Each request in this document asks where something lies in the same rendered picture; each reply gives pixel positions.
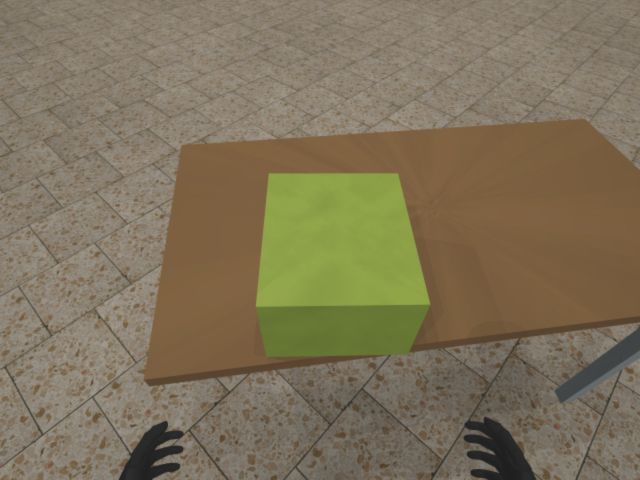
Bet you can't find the carton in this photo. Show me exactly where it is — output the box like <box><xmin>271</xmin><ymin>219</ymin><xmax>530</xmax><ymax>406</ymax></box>
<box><xmin>256</xmin><ymin>173</ymin><xmax>430</xmax><ymax>357</ymax></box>

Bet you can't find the right robot hand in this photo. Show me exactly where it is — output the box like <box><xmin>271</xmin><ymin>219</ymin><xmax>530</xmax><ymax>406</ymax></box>
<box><xmin>464</xmin><ymin>417</ymin><xmax>536</xmax><ymax>480</ymax></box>

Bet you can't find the left robot hand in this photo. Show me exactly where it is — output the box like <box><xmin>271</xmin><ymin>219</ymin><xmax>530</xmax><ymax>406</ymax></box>
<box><xmin>119</xmin><ymin>421</ymin><xmax>184</xmax><ymax>480</ymax></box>

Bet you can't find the table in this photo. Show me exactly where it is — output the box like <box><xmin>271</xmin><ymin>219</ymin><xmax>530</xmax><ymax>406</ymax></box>
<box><xmin>144</xmin><ymin>119</ymin><xmax>640</xmax><ymax>403</ymax></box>

